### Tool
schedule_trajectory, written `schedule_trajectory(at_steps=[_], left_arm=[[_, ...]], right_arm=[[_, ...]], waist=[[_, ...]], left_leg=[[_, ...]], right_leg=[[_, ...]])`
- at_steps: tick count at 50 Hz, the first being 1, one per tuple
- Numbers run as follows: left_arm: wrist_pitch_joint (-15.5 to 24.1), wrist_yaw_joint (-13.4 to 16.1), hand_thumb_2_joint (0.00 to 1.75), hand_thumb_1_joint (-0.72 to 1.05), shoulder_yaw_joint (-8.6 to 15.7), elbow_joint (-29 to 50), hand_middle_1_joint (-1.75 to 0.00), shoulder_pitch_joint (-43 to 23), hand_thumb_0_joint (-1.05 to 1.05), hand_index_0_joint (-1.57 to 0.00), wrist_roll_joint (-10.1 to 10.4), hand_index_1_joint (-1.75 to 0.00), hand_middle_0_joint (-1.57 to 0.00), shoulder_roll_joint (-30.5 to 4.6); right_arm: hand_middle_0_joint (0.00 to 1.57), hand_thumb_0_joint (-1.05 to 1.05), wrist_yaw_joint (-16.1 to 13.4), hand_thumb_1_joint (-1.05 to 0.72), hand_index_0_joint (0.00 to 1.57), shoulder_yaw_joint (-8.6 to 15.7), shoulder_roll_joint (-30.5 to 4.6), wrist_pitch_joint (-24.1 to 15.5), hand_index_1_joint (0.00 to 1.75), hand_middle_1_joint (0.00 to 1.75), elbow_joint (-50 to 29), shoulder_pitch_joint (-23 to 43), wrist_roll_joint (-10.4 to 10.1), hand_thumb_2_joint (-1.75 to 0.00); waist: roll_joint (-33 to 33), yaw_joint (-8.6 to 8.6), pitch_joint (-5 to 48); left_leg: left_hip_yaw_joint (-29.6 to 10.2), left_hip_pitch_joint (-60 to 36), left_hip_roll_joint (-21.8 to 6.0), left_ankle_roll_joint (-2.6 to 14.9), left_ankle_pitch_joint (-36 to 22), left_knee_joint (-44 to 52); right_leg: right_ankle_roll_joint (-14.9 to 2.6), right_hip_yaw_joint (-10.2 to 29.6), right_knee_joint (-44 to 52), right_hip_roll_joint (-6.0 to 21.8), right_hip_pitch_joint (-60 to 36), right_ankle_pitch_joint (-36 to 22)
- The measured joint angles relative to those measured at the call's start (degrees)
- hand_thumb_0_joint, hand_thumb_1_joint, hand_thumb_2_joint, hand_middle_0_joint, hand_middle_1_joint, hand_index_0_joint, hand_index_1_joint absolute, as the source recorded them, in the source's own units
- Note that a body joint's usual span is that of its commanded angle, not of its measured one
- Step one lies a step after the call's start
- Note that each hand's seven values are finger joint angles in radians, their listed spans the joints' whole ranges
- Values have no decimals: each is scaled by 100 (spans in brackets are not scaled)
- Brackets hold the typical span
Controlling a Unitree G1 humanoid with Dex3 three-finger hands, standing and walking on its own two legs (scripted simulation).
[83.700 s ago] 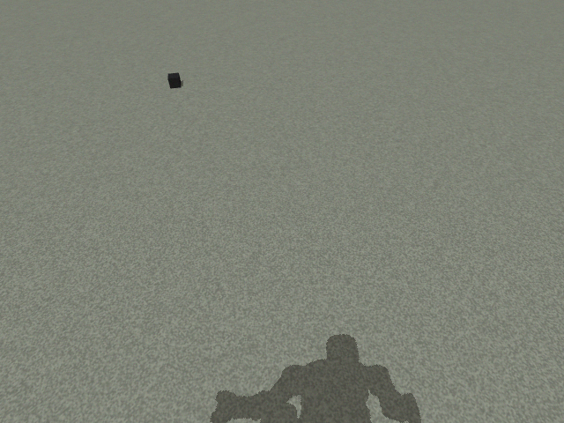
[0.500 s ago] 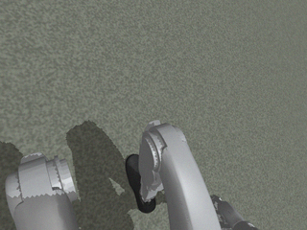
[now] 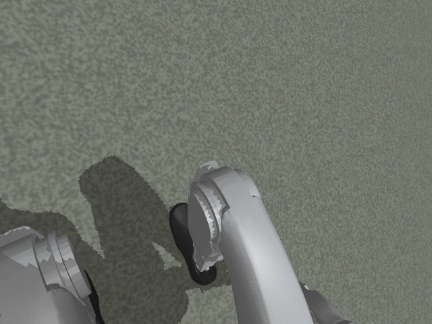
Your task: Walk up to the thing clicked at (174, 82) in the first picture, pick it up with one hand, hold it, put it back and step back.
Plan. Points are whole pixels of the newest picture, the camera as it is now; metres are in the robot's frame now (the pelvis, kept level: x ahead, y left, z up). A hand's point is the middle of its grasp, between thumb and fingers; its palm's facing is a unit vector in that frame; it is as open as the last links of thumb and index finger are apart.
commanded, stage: rest palm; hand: left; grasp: from above
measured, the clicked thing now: out of the picture +0.50 +0.36 -0.28
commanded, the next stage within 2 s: close in 0.76 s
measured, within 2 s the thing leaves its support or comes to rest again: neither
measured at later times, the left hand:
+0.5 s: hand out of the picture +0.47 +0.34 -0.24, palm faces -0.45 -0.09 -0.89, open 14.3 cm
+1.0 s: hand out of the picture +0.47 +0.34 -0.25, palm faces -0.48 -0.11 -0.87, open 14.2 cm
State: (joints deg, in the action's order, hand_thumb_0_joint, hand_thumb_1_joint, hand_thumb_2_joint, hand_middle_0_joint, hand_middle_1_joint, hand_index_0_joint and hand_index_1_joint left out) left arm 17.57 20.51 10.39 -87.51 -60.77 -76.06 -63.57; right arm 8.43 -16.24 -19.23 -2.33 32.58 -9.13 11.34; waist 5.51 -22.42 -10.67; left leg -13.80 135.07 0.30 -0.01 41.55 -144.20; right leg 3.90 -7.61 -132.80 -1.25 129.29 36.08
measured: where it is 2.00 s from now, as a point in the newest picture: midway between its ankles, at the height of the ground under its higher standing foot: (147, 289)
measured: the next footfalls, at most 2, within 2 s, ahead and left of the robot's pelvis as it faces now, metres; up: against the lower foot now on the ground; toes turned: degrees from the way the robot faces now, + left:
none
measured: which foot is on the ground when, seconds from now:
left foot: down 0.00-1.00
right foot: down 0.00-1.00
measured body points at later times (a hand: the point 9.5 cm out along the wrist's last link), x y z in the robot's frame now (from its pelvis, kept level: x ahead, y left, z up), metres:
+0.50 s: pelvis +0.00 +0.01 -0.01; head +0.28 +0.14 +0.32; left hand +0.49 +0.34 -0.19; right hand +0.05 -0.25 -0.06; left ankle +0.06 +0.12 -0.28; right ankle +0.12 -0.13 -0.28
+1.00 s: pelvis +0.00 +0.01 +0.00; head +0.28 +0.14 +0.31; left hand +0.49 +0.35 -0.20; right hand +0.04 -0.25 -0.05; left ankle +0.06 +0.12 -0.28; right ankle +0.12 -0.13 -0.28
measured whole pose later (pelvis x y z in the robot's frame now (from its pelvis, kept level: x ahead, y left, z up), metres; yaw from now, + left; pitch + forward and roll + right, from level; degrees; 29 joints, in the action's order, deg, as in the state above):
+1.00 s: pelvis +0.00 +0.01 +0.00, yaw -2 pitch +29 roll -17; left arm 18.5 25.0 5.3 -92.0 -63.2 -77.1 -65.3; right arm 8.9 -19.0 -19.8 -4.3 32.9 -7.5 12.8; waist 7.6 -22.8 -10.6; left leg -15.2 135.1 0.0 0.6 41.7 -145.8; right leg 3.5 -8.9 -132.7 -1.9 128.5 35.5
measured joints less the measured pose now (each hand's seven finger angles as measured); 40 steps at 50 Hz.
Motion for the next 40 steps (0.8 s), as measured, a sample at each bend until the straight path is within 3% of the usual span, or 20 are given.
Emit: schedule_trajectory(at_steps=[8, 17, 27, 33, 40], left_arm=[[376, 204, 102, -55, -317, -230, -94, -163, 0, -5, -157, -97, -5, -124], [330, 707, 101, -53, -686, -642, -94, -409, 0, -6, -368, -97, -5, 7], [-96, 918, 100, -52, -546, -854, -95, -459, 0, -6, -409, -97, -6, 24], [-240, 727, 100, -52, -318, -723, -96, -342, 0, -6, -261, -97, -7, -71], [-165, 502, 100, -52, -278, -514, -96, -255, 0, -6, -71, -97, -6, -143]], right_arm=[[20, -1, -34, -90, 20, 87, -176, 18, 30, 30, 27, 171, 105, -90], [20, -1, -12, -90, 20, 7, -43, -153, 30, 30, 177, 270, 112, -90], [20, -1, 87, -90, 20, -126, 121, -404, 30, 30, 144, 191, 89, -90], [20, -1, 118, -90, 20, -174, 83, -436, 30, 30, 101, 122, 83, -90], [20, -1, 90, -90, 20, -205, 2, -347, 30, 30, 80, 90, 98, -90]], waist=[[169, 78, 38], [214, 31, 207], [175, -116, 178], [132, -153, 60], [128, -118, -30]], left_leg=[[-72, -74, -13, -12, -23, -58], [-48, -80, -30, 47, 21, -92], [9, 105, -39, 110, -59, -143], [14, 146, -46, 121, -69, -161], [-45, 117, -41, 103, -37, -161]], right_leg=[[2, -54, -7, -34, -80, -62], [-7, -42, -9, -48, -113, -29], [-40, -3, -53, -60, 51, -91], [-9, 6, -70, -67, 96, -105], [19, -42, -37, -69, 52, -90]])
